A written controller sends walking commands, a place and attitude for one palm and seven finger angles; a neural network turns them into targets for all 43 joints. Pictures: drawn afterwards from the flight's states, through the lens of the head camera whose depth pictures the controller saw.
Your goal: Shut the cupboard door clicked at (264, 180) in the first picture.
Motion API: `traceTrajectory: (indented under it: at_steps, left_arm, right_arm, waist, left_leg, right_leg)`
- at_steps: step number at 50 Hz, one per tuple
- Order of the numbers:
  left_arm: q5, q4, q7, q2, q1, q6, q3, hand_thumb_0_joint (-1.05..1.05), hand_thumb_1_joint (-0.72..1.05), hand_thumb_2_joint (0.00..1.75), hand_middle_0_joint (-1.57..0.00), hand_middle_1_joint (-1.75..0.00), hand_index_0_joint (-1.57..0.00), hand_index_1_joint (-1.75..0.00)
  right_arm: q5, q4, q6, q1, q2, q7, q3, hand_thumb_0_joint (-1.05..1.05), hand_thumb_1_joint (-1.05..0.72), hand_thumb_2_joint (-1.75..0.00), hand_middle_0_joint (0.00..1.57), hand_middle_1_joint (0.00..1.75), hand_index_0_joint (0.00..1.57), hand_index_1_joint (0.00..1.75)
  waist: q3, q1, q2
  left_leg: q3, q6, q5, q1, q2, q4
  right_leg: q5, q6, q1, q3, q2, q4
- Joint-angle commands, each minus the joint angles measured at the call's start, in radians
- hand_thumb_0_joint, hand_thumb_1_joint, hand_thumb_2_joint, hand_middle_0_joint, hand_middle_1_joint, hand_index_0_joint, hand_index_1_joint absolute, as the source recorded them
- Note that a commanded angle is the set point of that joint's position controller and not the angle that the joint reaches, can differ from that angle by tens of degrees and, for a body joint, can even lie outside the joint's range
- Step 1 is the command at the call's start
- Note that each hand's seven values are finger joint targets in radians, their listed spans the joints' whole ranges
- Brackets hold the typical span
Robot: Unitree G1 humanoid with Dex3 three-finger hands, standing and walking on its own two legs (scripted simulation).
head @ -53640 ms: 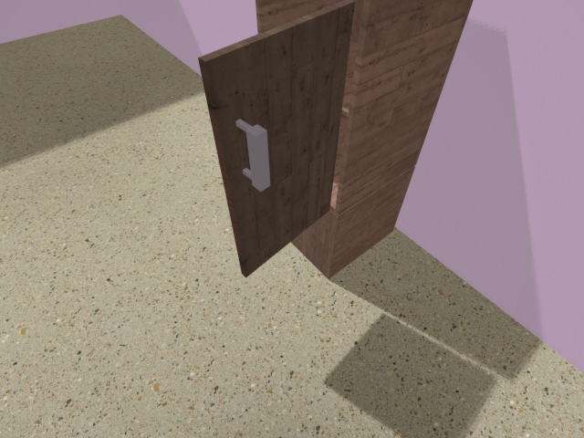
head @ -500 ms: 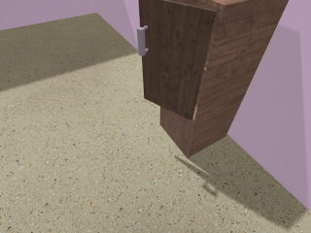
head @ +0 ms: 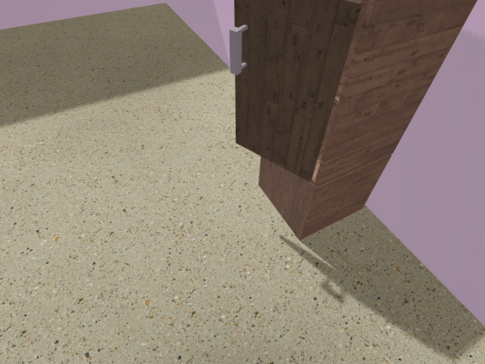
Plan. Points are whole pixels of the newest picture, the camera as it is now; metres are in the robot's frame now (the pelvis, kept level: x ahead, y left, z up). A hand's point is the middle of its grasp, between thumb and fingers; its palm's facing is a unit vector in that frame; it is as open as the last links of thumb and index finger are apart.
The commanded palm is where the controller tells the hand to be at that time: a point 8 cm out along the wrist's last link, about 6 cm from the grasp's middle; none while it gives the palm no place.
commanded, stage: walk to a spot facing it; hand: left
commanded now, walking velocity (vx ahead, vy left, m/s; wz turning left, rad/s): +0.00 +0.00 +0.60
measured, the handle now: (240, 49) +0.93 +0.04 +0.07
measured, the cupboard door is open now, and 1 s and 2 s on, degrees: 25 25 25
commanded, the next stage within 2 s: turn to face it in 1.88 s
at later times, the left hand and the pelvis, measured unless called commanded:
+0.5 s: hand out of the picture +0.05 +0.23 -0.14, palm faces +0.29 -0.91 -0.28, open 7.4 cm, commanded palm none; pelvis -0.02 -0.02 +0.00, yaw +19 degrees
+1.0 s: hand out of the picture -0.12 +0.19 -0.18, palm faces +0.61 -0.74 -0.27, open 7.4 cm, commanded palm none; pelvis -0.01 -0.01 -0.01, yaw +38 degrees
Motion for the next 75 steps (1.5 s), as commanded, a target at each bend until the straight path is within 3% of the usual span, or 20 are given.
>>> traceTrajectory:
  at_steps: [1,4,6,8,11,24,25,26,27,31,39,42,44,47,58,59,60,62,66,75]
  left_arm:
    - [0.007,-0.079,0.008,0.18,0.046,-0.001,0.051,0.0,0.9,0.9,-0.2,-0.3,-0.2,-0.3]
    - [0.012,-0.121,0.007,0.21,-0.011,0.0,0.065,0.0,0.9,0.9,-0.2,-0.3,-0.2,-0.3]
    - [-0.008,-0.161,0.0,0.16,0.034,0.011,0.061,0.0,0.9,0.9,-0.2,-0.3,-0.2,-0.3]
    - [0.002,-0.215,0.006,0.161,-0.097,0.032,0.052,0.0,0.9,0.9,-0.2,-0.3,-0.2,-0.3]
    - [0.007,-0.225,-0.011,0.148,-0.115,0.017,0.055,0.0,0.9,0.9,-0.2,-0.3,-0.2,-0.3]
    - [-0.001,-0.259,-0.016,0.202,0.008,0.028,0.058,0.0,0.9,0.9,-0.2,-0.3,-0.2,-0.3]
    - [0.004,-0.254,-0.011,0.243,0.059,0.022,0.069,0.0,0.9,0.9,-0.2,-0.3,-0.2,-0.3]
    - [0.022,-0.269,-0.005,0.327,0.06,0.013,0.088,0.0,0.9,0.9,-0.2,-0.3,-0.2,-0.3]
    - [0.02,-0.304,0.001,0.353,-0.067,0.018,0.075,0.0,0.9,0.9,-0.2,-0.3,-0.2,-0.3]
    - [0.01,-0.318,0.001,0.234,-0.175,-0.013,0.049,0.0,0.9,0.9,-0.2,-0.3,-0.2,-0.3]
    - [0.015,-0.256,-0.001,0.314,0.038,-0.009,0.077,0.0,0.9,0.9,-0.2,-0.3,-0.2,-0.3]
    - [0.0,-0.265,-0.01,0.3,0.022,-0.008,0.077,0.0,0.9,0.9,-0.2,-0.3,-0.2,-0.3]
    - [0.002,-0.342,-0.025,0.195,-0.032,-0.007,0.041,0.0,0.9,0.9,-0.2,-0.3,-0.2,-0.3]
    - [0.005,-0.347,-0.033,0.201,-0.196,0.0,0.051,0.0,0.9,0.9,-0.2,-0.3,-0.2,-0.3]
    - [0.011,-0.284,-0.07,0.198,0.003,-0.025,0.064,0.0,0.9,0.9,-0.2,-0.3,-0.2,-0.3]
    - [0.016,-0.258,-0.061,0.245,0.103,-0.036,0.08,0.0,0.9,0.9,-0.2,-0.3,-0.2,-0.3]
    - [0.03,-0.245,-0.044,0.339,0.2,-0.049,0.099,0.0,0.9,0.9,-0.2,-0.3,-0.2,-0.3]
    - [0.014,-0.267,-0.03,0.337,0.131,-0.046,0.09,0.0,0.9,0.9,-0.2,-0.3,-0.2,-0.3]
    - [0.011,-0.265,-0.028,0.188,-0.012,-0.076,0.056,0.0,0.9,0.9,-0.2,-0.3,-0.2,-0.3]
    - [0.012,-0.174,-0.024,0.212,0.119,-0.087,0.057,0.0,0.9,0.9,-0.2,-0.3,-0.2,-0.3]
  right_arm:
    - [-0.008,-0.109,0.003,-0.022,-0.085,0.009,-0.033,0.0,-0.9,-0.9,0.2,0.3,0.2,0.3]
    - [-0.002,-0.146,-0.001,-0.013,-0.098,0.021,-0.042,0.0,-0.9,-0.9,0.2,0.3,0.2,0.3]
    - [-0.019,-0.148,-0.012,0.067,-0.209,0.012,-0.057,0.0,-0.9,-0.9,0.2,0.3,0.2,0.3]
    - [-0.023,-0.125,-0.013,0.135,-0.268,-0.006,-0.073,0.0,-0.9,-0.9,0.2,0.3,0.2,0.3]
    - [-0.022,-0.176,-0.025,0.02,-0.252,-0.011,-0.07,0.0,-0.9,-0.9,0.2,0.3,0.2,0.3]
    - [-0.018,-0.273,0.012,-0.122,-0.285,0.015,-0.108,0.0,-0.9,-0.9,0.2,0.3,0.2,0.3]
    - [-0.009,-0.286,0.016,-0.142,-0.251,0.019,-0.107,0.0,-0.9,-0.9,0.2,0.3,0.2,0.3]
    - [0.002,-0.3,0.018,-0.129,-0.185,0.023,-0.102,0.0,-0.9,-0.9,0.2,0.3,0.2,0.3]
    - [-0.01,-0.308,0.015,-0.125,-0.191,0.025,-0.105,0.0,-0.9,-0.9,0.2,0.3,0.2,0.3]
    - [-0.007,-0.288,0.019,-0.089,-0.187,0.048,-0.091,0.0,-0.9,-0.9,0.2,0.3,0.2,0.3]
    - [0.006,-0.328,0.008,-0.232,-0.152,0.054,-0.055,0.0,-0.9,-0.9,0.2,0.3,0.2,0.3]
    - [-0.005,-0.286,-0.012,-0.09,-0.21,0.05,-0.065,0.0,-0.9,-0.9,0.2,0.3,0.2,0.3]
    - [-0.015,-0.257,-0.017,0.064,-0.399,0.036,-0.109,0.0,-0.9,-0.9,0.2,0.3,0.2,0.3]
    - [-0.02,-0.255,-0.029,0.019,-0.317,0.01,-0.088,0.0,-0.9,-0.9,0.2,0.3,0.2,0.3]
    - [-0.014,-0.271,-0.04,-0.129,-0.279,0.021,-0.086,0.0,-0.9,-0.9,0.2,0.3,0.2,0.3]
    - [-0.006,-0.281,-0.043,-0.149,-0.238,0.022,-0.079,0.0,-0.9,-0.9,0.2,0.3,0.2,0.3]
    - [0.006,-0.303,-0.052,-0.132,-0.157,0.025,-0.062,0.0,-0.9,-0.9,0.2,0.3,0.2,0.3]
    - [-0.015,-0.318,-0.048,-0.142,-0.186,0.034,-0.075,0.0,-0.9,-0.9,0.2,0.3,0.2,0.3]
    - [-0.013,-0.255,-0.034,-0.113,-0.13,0.063,-0.063,0.0,-0.9,-0.9,0.2,0.3,0.2,0.3]
    - [-0.009,-0.311,-0.041,-0.278,-0.088,0.092,-0.034,0.0,-0.9,-0.9,0.2,0.3,0.2,0.3]
  waist:
    - [0.047,0.022,-0.165]
    - [0.034,-0.003,-0.1]
    - [-0.025,-0.016,0.255]
    - [-0.058,-0.066,0.213]
    - [-0.06,-0.015,0.055]
    - [-0.118,0.047,0.163]
    - [-0.11,0.073,0.075]
    - [-0.084,0.072,-0.185]
    - [-0.009,0.041,-0.251]
    - [0.0,-0.035,-0.209]
    - [-0.066,0.066,-0.277]
    - [-0.164,-0.017,-0.142]
    - [-0.235,-0.099,0.294]
    - [-0.057,-0.082,0.179]
    - [-0.016,0.071,0.104]
    - [-0.046,0.122,-0.01]
    - [-0.103,0.168,-0.307]
    - [-0.014,0.107,-0.32]
    - [0.013,0.013,-0.142]
    - [0.027,0.059,-0.163]
  left_leg:
    - [-0.019,-0.032,-0.129,-0.142,0.032,0.255]
    - [-0.032,-0.031,-0.067,-0.089,0.066,0.13]
    - [-0.364,0.106,0.55,0.078,0.245,-0.085]
    - [-0.611,0.181,0.286,0.092,0.349,-0.241]
    - [-0.488,0.147,0.105,0.052,0.26,-0.241]
    - [-0.47,0.061,-0.1,-0.117,0.076,-0.236]
    - [-0.419,0.015,-0.18,-0.235,0.01,-0.148]
    - [-0.265,-0.062,-0.29,-0.407,-0.124,0.145]
    - [-0.179,-0.075,-0.321,-0.415,-0.139,0.486]
    - [-0.125,-0.081,-0.189,-0.348,-0.028,0.686]
    - [0.016,-0.063,-0.213,-0.179,-0.035,0.203]
    - [-0.006,-0.025,0.07,0.17,-0.022,-0.094]
    - [-0.54,0.226,0.421,0.46,0.402,-0.129]
    - [-0.498,0.187,0.024,0.213,0.288,-0.205]
    - [-0.373,0.114,-0.306,-0.156,0.106,-0.14]
    - [-0.316,0.078,-0.35,-0.314,0.029,0.01]
    - [-0.149,0.013,-0.398,-0.479,-0.103,0.356]
    - [-0.198,0.002,-0.328,-0.525,-0.035,0.745]
    - [-0.121,-0.037,-0.044,-0.421,0.053,0.714]
    - [0.023,-0.006,-0.031,-0.375,0.051,0.252]
  right_leg:
    - [0.295,-0.159,-0.061,0.163,-0.322,-0.125]
    - [0.439,-0.12,-0.067,0.059,-0.327,0.039]
    - [0.048,0.041,-0.244,-0.049,-0.098,0.348]
    - [-0.307,0.028,-0.384,0.152,-0.022,0.661]
    - [-0.097,0.049,-0.422,0.201,-0.032,0.683]
    - [-0.013,0.041,-0.012,0.136,0.084,0.026]
    - [0.0,0.015,0.106,0.193,0.016,-0.129]
    - [-0.219,-0.088,0.138,0.517,-0.249,-0.305]
    - [-0.209,-0.168,-0.073,0.625,-0.45,-0.353]
    - [0.416,-0.131,-0.067,0.251,-0.252,-0.127]
    - [0.818,-0.092,0.134,0.136,-0.285,0.032]
    - [0.621,-0.003,-0.022,0.049,-0.255,0.254]
    - [-0.366,0.077,-0.514,0.037,-0.056,0.633]
    - [-0.17,0.067,-0.565,0.176,-0.084,0.691]
    - [0.064,0.074,-0.028,0.078,0.042,0.092]
    - [-0.017,0.061,0.171,0.164,-0.025,-0.025]
    - [-0.319,-0.024,0.304,0.51,-0.309,-0.21]
    - [-0.587,-0.114,0.063,0.793,-0.457,-0.383]
    - [0.028,-0.063,-0.028,0.212,-0.298,-0.286]
    - [0.536,-0.058,0.179,-0.048,-0.326,-0.189]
